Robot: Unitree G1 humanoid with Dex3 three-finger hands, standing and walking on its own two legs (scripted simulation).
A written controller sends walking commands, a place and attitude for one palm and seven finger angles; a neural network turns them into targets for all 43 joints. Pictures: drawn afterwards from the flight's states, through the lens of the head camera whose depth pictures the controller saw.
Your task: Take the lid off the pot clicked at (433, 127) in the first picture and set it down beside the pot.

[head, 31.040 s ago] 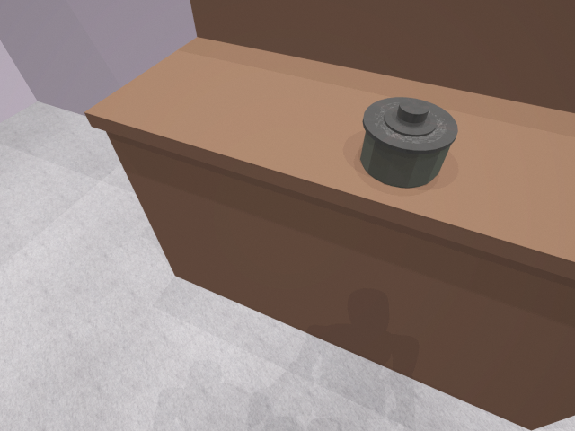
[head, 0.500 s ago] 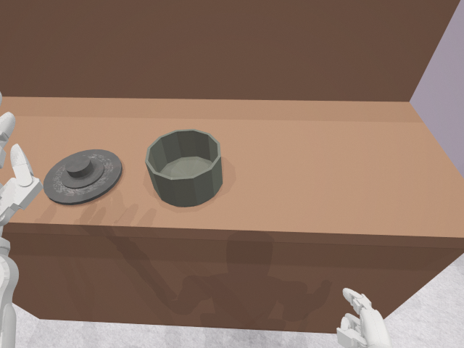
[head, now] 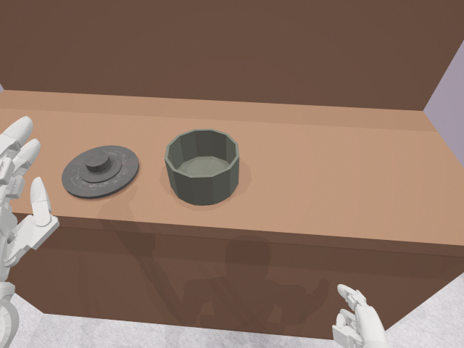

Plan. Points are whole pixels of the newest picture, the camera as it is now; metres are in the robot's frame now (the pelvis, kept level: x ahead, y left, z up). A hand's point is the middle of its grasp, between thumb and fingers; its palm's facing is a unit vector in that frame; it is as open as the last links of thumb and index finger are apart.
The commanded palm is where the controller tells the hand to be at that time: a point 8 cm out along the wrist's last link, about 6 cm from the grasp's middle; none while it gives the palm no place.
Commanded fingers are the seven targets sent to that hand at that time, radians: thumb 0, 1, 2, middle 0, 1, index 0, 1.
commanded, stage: draw the hand back to the body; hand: left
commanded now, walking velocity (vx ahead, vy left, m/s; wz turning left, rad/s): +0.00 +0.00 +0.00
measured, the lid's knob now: (97, 161) +0.45 +0.37 +0.05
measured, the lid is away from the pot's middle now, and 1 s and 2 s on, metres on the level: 0.24 0.24 0.24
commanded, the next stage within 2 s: step back with the hand held close in 0.02 s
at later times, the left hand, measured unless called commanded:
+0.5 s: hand (70, 232) +0.19 +0.23 +0.19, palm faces +0.22 -0.84 -0.50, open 7.4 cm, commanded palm +0.12 +0.30 +0.23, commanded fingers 0.00 0.90 0.90 -0.20 -0.30 -0.20 -0.30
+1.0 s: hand out of the picture +0.12 +0.26 +0.20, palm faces +0.37 -0.83 -0.43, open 7.4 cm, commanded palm +0.05 +0.32 +0.23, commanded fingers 0.00 0.90 0.90 -0.20 -0.30 -0.20 -0.30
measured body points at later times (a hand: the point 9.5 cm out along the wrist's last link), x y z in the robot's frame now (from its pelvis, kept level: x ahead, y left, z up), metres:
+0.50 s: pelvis -0.02 +0.02 -0.01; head +0.02 +0.03 +0.44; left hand +0.17 +0.28 +0.21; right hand +0.15 -0.23 -0.09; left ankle +0.01 +0.10 -0.75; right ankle -0.02 -0.12 -0.75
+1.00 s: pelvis -0.09 +0.04 -0.02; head -0.06 +0.07 +0.42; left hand +0.09 +0.30 +0.22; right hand +0.08 -0.20 -0.09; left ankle +0.01 +0.10 -0.75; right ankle -0.05 -0.12 -0.73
